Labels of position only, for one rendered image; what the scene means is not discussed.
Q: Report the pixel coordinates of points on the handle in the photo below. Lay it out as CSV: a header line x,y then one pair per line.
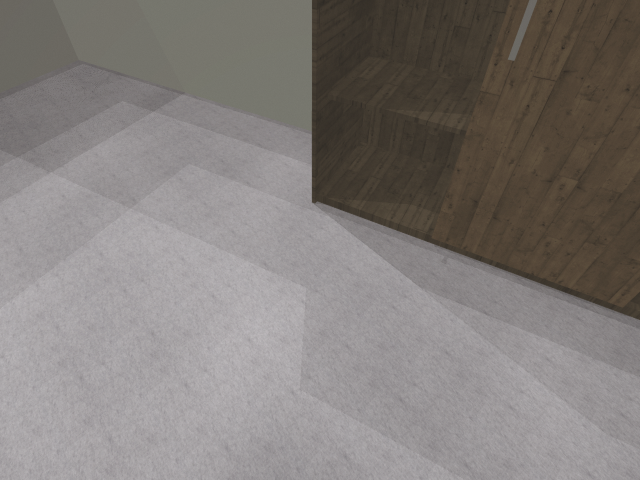
x,y
522,29

